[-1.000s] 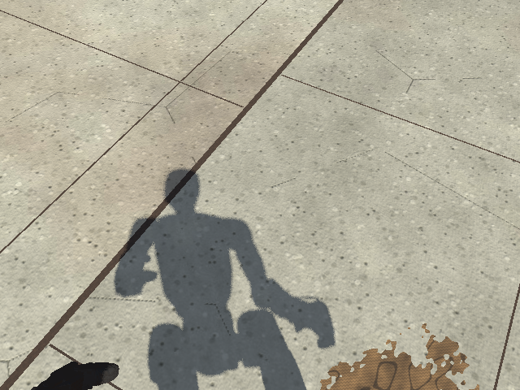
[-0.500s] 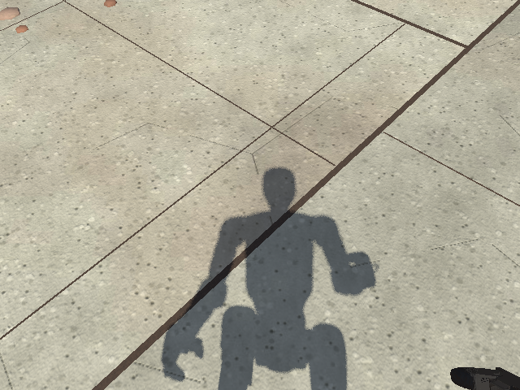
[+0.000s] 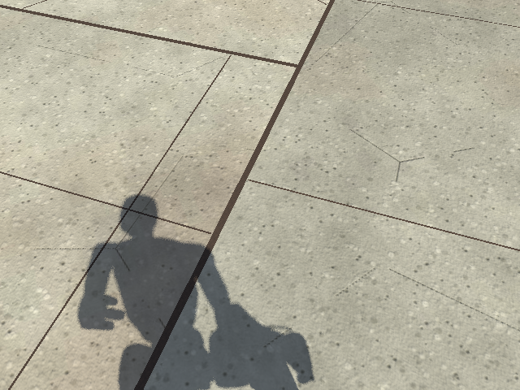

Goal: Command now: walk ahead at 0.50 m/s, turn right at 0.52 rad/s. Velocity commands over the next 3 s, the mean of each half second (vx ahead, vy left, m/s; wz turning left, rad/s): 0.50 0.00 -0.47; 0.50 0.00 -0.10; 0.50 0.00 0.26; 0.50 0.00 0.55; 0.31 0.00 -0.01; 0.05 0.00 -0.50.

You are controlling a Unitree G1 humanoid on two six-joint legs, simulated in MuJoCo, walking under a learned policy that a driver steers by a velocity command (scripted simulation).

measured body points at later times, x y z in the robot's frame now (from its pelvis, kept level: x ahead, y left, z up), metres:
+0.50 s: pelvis +0.28 -0.06 +0.01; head +0.30 -0.08 +0.45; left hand +0.41 +0.20 -0.10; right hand +0.41 -0.36 -0.09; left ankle +0.50 +0.07 -0.68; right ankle +0.21 -0.13 -0.74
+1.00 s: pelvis +0.57 -0.08 +0.01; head +0.59 -0.08 +0.46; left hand +0.81 +0.11 -0.09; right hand +0.51 -0.35 -0.12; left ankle +0.54 +0.02 -0.74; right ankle +0.68 -0.29 -0.68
